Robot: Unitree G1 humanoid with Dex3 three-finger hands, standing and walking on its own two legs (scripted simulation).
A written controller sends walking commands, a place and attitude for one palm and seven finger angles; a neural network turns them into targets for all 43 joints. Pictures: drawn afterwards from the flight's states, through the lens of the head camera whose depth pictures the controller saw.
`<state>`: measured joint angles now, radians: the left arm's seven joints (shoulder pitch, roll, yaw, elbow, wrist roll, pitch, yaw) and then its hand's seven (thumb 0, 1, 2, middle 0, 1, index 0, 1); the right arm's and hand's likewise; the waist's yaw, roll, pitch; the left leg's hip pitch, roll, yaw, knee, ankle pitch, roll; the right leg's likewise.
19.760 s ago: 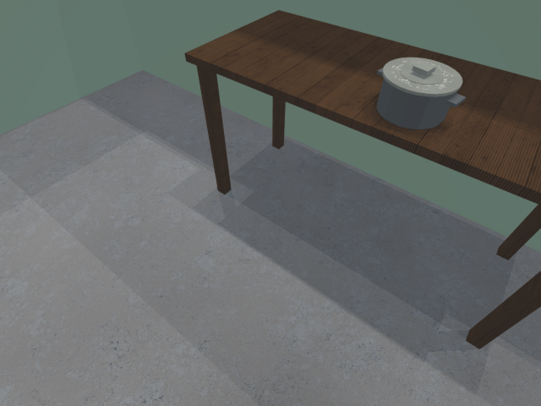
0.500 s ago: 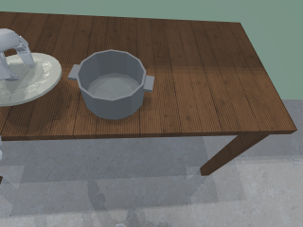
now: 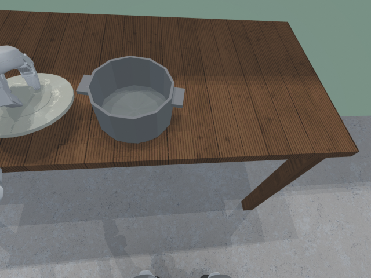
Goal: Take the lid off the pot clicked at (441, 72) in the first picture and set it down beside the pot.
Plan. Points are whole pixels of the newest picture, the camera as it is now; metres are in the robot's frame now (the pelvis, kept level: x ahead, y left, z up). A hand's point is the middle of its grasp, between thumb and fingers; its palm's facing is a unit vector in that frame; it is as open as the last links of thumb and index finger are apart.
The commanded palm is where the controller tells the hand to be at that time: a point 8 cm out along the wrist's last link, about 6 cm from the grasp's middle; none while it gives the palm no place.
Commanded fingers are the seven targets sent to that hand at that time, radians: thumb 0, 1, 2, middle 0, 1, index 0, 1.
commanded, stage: lower the lid onto the table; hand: left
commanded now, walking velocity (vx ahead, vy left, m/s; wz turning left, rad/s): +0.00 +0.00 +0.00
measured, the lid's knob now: (19, 94) +0.50 +0.32 +0.07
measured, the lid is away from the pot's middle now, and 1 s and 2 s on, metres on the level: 0.23 0.23 0.24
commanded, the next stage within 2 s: open the fingers wide in 0.78 s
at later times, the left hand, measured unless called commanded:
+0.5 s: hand (20, 101) +0.48 +0.31 +0.07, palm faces -0.52 -0.12 -0.85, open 7.9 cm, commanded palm +0.56 +0.31 +0.13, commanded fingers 0.00 0.62 0.97 -0.90 -1.10 -0.82 -1.07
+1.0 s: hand (23, 110) +0.48 +0.32 +0.04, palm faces -0.47 -0.11 -0.88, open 7.9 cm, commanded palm +0.51 +0.31 +0.10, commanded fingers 0.00 0.55 0.85 -0.79 -1.09 -0.72 -1.06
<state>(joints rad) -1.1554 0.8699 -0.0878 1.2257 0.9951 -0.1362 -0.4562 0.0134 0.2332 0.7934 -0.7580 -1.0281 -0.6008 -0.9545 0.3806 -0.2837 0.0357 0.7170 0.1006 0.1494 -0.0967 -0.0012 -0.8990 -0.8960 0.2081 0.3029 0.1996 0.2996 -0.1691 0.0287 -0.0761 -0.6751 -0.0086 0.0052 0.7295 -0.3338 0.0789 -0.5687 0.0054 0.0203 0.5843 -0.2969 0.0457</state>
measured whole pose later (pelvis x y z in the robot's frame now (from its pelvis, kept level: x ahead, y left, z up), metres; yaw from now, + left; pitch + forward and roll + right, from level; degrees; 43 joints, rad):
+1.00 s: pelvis -0.01 -0.01 -0.02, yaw -1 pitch +20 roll -5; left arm -1.01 0.89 0.03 1.11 1.02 -0.18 -0.38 0.02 0.24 0.76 -0.78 -1.05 -0.59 -0.99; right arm 0.37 -0.26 0.03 0.68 0.09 0.22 -0.09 0.00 -0.90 -0.90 0.21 0.30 0.20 0.30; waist -0.17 0.03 -0.10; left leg -0.85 0.01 0.00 0.88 -0.39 0.07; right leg -0.74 0.03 0.01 0.74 -0.36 0.05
